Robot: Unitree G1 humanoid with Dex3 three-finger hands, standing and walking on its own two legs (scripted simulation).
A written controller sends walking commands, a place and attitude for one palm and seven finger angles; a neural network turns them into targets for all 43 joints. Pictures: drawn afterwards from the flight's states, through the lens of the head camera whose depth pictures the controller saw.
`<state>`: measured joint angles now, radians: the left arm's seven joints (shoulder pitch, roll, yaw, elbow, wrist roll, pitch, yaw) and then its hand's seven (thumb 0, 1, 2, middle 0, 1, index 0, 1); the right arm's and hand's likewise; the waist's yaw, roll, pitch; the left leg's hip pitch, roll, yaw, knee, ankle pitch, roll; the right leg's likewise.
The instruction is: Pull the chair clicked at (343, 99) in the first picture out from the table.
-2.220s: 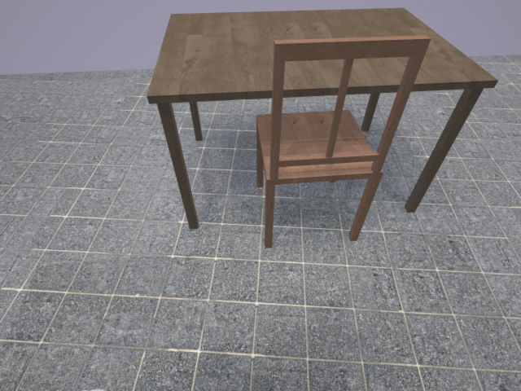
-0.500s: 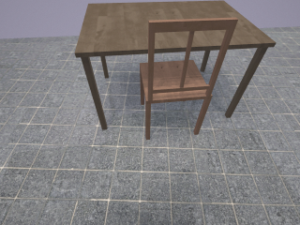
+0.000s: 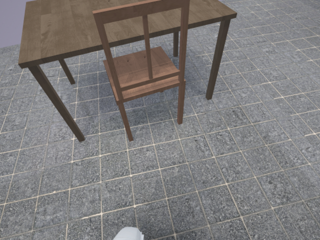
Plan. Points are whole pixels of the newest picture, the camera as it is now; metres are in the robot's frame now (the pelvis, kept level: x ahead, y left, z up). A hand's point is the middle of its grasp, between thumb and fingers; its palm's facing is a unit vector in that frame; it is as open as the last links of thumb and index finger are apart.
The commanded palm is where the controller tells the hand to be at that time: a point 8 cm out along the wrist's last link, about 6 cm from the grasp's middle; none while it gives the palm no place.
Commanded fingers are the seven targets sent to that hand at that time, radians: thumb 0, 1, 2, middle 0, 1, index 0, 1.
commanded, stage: walk to a spot facing it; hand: left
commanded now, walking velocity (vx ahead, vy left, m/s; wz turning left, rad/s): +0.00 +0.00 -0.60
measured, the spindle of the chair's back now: (148, 50) +0.94 +0.16 -0.07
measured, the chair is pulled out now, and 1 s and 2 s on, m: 0.00 0.00 0.00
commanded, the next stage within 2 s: none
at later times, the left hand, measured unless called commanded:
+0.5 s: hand out of the picture +0.08 +0.28 -0.17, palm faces -0.20 -0.95 -0.23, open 7.4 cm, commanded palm none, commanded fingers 0.00 0.90 0.90 -0.20 -0.30 -0.20 -0.30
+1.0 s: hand (127, 237) +0.15 +0.12 -0.16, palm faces -0.55 -0.80 -0.23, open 7.4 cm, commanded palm none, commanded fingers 0.00 0.90 0.90 -0.20 -0.30 -0.20 -0.30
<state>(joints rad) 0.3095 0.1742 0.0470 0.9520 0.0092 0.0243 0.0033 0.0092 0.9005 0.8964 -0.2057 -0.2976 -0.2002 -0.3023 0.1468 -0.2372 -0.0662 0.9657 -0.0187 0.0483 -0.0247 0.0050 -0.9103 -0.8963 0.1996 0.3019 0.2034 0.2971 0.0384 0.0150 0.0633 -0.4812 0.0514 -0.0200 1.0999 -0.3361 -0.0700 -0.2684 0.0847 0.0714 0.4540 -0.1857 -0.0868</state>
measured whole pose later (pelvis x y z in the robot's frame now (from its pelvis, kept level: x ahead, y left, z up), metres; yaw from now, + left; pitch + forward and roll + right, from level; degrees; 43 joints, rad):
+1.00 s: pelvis +0.00 -0.01 +0.00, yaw -36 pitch +0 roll +1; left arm 0.31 0.18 0.05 0.96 0.01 -0.04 -0.01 0.01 0.90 0.90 -0.20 -0.30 -0.20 -0.30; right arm 0.32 -0.26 -0.07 0.99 -0.04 0.01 0.02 0.01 -0.91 -0.90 0.20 0.30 0.20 0.30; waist -0.02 0.03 0.00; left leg -0.53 0.14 0.08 1.08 -0.29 -0.07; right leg -0.09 0.02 -0.02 0.39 -0.31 -0.04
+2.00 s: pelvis +0.36 -0.26 -0.03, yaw -62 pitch -1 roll +0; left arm 0.13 0.16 0.06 0.95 0.02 -0.03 -0.03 0.01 0.91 0.90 -0.20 -0.30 -0.19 -0.30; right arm 0.57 -0.07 -0.03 1.11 -0.01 -0.04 -0.02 0.00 -0.91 -0.90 0.20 0.30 0.21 0.30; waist -0.02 -0.03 0.07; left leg -0.08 0.12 0.36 0.98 -0.46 -0.02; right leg -0.38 0.04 -0.20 0.63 -0.25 -0.16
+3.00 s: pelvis +0.45 -0.40 -0.01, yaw -47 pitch +1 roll +1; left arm 0.18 0.19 0.05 0.89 0.01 0.03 0.03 0.01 0.90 0.90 -0.20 -0.30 -0.20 -0.30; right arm 0.25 -0.25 -0.12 0.94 -0.03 0.07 0.01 0.00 -0.91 -0.90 0.20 0.30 0.20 0.30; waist -0.03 0.05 0.04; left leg -0.56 -0.07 -0.06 0.99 -0.41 -0.04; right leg -0.21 -0.03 -0.07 0.51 -0.33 -0.01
